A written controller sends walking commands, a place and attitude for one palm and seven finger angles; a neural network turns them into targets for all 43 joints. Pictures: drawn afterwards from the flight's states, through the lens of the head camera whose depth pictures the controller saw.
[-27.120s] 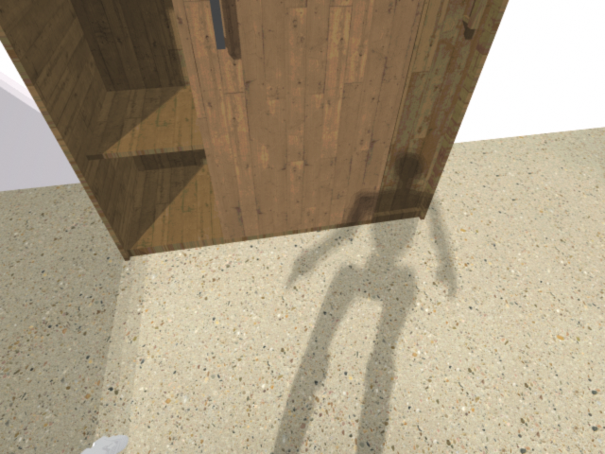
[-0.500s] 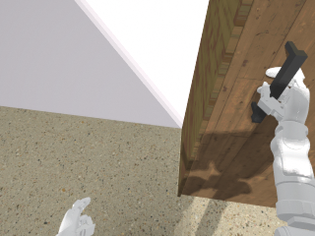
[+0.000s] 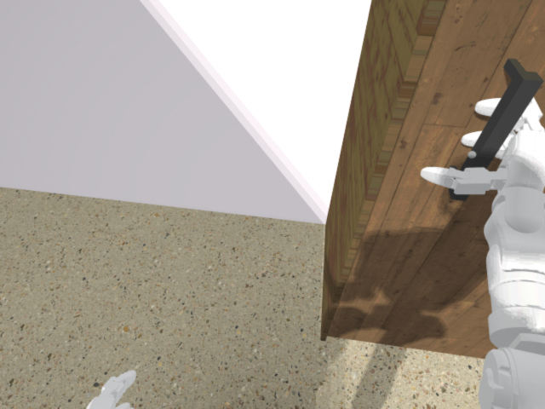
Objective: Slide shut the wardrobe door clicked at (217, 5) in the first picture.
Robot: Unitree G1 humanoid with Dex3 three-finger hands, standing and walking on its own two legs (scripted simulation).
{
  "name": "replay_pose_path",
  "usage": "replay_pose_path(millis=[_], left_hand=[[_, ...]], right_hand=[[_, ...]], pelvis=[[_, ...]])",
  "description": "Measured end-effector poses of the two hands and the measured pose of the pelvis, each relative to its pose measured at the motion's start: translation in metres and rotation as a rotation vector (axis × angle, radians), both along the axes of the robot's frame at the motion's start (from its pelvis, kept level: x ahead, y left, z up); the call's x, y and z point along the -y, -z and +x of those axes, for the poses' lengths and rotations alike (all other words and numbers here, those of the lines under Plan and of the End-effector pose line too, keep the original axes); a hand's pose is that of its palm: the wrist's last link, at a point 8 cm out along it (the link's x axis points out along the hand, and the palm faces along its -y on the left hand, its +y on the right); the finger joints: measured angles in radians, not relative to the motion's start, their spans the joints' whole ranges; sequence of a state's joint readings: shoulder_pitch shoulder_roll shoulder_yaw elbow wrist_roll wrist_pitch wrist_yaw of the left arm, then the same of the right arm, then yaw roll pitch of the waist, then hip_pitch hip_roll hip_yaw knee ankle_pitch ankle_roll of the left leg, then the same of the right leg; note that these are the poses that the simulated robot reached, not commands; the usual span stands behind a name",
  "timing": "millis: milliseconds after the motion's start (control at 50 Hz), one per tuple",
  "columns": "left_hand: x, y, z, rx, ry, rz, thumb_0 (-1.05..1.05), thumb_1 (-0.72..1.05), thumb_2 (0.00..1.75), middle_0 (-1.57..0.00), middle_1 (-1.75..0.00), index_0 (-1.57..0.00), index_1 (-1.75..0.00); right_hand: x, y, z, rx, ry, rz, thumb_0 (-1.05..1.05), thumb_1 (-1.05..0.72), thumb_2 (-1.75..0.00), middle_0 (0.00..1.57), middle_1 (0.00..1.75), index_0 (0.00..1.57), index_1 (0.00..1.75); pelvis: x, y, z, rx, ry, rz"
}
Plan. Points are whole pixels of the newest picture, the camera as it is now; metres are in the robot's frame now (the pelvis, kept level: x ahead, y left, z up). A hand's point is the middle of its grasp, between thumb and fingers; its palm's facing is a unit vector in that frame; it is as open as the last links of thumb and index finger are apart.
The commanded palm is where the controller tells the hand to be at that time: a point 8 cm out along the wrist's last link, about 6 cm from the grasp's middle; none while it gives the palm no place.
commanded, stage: loosen the grip on the handle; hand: right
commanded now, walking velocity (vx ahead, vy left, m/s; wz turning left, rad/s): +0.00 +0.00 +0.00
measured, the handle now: (483, 136) +0.47 -0.25 +0.19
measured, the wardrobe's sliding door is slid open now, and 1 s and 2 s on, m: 0.00 0.00 0.00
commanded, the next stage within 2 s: slip the hand off the handle in 0.22 s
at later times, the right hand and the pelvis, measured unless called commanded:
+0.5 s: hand (482, 155) +0.43 -0.24 +0.19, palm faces +0.29 +0.95 -0.14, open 14.7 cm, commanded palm +0.39 -0.30 +0.19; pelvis +0.04 -0.01 +0.00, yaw +0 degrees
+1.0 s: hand (529, 160) +0.43 -0.31 +0.19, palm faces +0.31 +0.94 -0.15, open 14.7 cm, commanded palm +0.38 -0.34 +0.19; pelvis +0.04 -0.02 +0.00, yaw +0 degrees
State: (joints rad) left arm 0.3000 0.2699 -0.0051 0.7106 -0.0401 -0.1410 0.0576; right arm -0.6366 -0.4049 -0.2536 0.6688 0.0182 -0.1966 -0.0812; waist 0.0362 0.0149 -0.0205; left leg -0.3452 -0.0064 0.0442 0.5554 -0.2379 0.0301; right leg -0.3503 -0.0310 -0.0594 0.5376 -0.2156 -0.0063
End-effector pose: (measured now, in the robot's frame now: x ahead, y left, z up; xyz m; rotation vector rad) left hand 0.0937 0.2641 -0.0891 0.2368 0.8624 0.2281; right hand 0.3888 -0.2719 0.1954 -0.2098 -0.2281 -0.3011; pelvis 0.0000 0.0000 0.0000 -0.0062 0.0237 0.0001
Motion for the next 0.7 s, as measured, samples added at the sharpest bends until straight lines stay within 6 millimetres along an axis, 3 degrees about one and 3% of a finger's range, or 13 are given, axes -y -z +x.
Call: replay_pose_path(millis=[100,180,500,600,700], left_hand=[[-0.001,0.004,-0.004,-0.039,-0.013,0.008,0.02,0.90,0.90,-0.20,-0.30,-0.20,-0.30],[0.004,0.005,0.005,-0.049,-0.007,0.003,0.02,0.90,0.90,-0.20,-0.30,-0.20,-0.30],[0.040,-0.004,0.088,0.076,0.068,-0.049,0.01,0.90,0.90,-0.20,-0.30,-0.20,-0.30],[0.041,-0.007,0.094,0.085,0.071,-0.044,0.01,0.90,0.90,-0.21,-0.30,-0.20,-0.30],[0.036,-0.003,0.085,0.047,0.067,-0.025,0.01,0.90,0.90,-0.21,-0.30,-0.20,-0.30]], right_hand=[[0.004,0.003,0.004,0.014,-0.014,0.004,-0.01,0.42,-0.27,0.38,1.31,0.31,1.29],[0.007,0.004,0.006,0.023,-0.023,0.007,-0.01,0.49,-0.23,0.39,1.29,0.30,1.24],[0.017,0.005,0.005,-0.002,-0.025,0.034,-0.01,0.55,-0.20,0.41,1.25,0.26,1.15],[0.036,0.008,0.001,-0.023,0.019,0.035,-0.01,0.55,-0.20,0.39,1.23,0.25,1.15],[0.058,0.008,-0.004,-0.023,0.050,0.030,-0.01,0.55,-0.20,0.33,1.19,0.25,1.15]], pelvis=[[0.000,0.000,0.006,-0.010,-0.004,0.004],[0.002,-0.001,0.015,-0.016,-0.003,0.007],[0.012,-0.002,0.040,-0.027,0.000,0.006],[0.011,-0.001,0.041,-0.027,0.002,0.008],[0.012,0.000,0.041,-0.033,0.009,0.012]])
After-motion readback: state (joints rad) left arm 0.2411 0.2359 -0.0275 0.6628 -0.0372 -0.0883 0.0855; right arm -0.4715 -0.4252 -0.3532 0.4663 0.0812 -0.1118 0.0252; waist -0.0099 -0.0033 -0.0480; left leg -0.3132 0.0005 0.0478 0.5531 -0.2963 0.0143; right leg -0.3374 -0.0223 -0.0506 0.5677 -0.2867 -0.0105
